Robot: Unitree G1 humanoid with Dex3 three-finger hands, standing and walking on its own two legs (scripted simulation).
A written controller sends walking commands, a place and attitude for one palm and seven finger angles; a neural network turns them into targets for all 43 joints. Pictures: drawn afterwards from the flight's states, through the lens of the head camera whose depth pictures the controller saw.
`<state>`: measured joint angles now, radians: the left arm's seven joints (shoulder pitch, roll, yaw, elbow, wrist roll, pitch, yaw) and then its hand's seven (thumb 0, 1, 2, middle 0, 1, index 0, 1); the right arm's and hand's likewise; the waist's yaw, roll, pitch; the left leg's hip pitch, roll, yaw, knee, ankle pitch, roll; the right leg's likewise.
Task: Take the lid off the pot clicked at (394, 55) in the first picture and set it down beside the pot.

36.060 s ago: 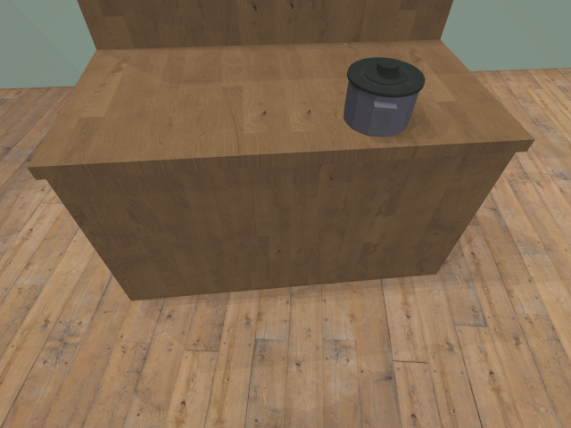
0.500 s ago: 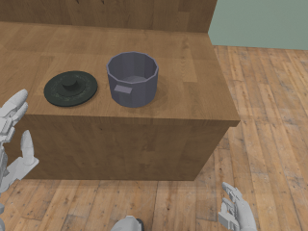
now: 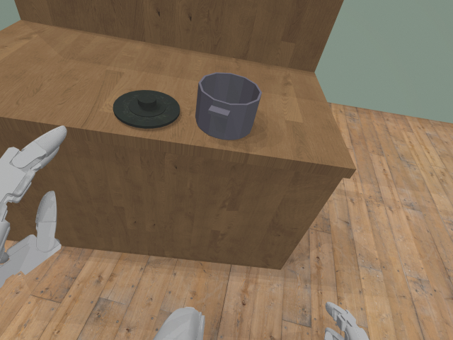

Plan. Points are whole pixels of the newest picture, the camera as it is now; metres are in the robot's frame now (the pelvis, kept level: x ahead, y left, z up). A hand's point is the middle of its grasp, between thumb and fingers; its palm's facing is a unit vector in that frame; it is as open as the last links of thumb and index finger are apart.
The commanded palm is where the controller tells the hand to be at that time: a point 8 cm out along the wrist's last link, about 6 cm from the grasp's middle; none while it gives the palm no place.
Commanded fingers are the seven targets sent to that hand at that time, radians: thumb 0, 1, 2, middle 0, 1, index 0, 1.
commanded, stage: stop stepping back and stand still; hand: left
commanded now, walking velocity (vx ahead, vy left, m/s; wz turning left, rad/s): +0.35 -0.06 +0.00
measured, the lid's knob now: (147, 100) +0.72 +0.25 +0.02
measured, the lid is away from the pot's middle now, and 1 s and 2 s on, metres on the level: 0.23 0.23 0.23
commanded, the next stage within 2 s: none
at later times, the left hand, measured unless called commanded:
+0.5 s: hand out of the picture +0.11 +0.34 +0.23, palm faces +0.22 -0.85 -0.47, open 7.4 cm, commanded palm +0.06 +0.37 +0.22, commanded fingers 0.00 0.90 0.90 -0.20 -0.30 -0.20 -0.30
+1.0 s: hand out of the picture -0.08 +0.38 -0.17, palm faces +0.07 -0.98 -0.17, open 6.8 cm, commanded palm none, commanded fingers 0.00 0.90 0.90 -0.20 -0.30 -0.20 -0.30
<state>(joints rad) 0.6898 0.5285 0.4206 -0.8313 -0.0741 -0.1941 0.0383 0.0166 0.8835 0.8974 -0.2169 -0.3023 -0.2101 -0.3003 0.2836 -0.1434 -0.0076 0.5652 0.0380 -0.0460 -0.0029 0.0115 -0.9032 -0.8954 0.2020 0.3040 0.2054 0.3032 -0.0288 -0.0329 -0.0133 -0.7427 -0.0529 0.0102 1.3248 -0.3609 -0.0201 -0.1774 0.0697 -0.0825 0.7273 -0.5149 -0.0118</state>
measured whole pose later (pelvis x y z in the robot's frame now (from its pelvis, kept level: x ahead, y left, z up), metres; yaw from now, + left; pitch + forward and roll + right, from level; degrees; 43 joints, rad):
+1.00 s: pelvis -0.12 +0.19 +0.00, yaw -1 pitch +2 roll -3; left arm 0.38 0.21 0.08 0.71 0.03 0.02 0.02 -0.06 1.01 0.90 -0.22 -0.30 -0.21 -0.30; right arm 0.39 -0.18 -0.05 0.91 -0.02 0.10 -0.01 0.01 -0.91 -0.90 0.20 0.30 0.20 0.30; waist 0.04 -0.07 0.07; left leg -0.66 -0.16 0.06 1.41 -0.54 0.25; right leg -0.42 -0.03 0.02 0.79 -0.42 -0.05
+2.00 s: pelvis +0.04 +0.27 +0.03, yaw +1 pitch +4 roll +1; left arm 0.18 0.20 0.06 0.94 0.01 0.00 0.03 0.01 0.90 0.90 -0.20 -0.30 -0.20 -0.30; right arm 0.25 -0.15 -0.08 0.95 -0.01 0.03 -0.03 0.02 -0.94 -0.89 0.20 0.30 0.21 0.30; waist -0.02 0.01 0.10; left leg -0.36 0.03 -0.01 0.66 -0.36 -0.03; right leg -0.28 0.01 0.01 0.60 -0.32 -0.01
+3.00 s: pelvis +0.06 +0.28 +0.04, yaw +1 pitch -1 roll +0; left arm 0.26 0.15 0.02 1.10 0.01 -0.01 0.04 0.01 0.92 0.90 -0.20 -0.30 -0.20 -0.30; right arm 0.33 -0.10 -0.04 1.12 -0.01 0.00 -0.03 0.00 -0.91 -0.90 0.20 0.30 0.20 0.30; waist -0.02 0.00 0.05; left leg -0.17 -0.01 0.03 0.47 -0.29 0.02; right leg -0.12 0.00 0.02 0.45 -0.33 0.00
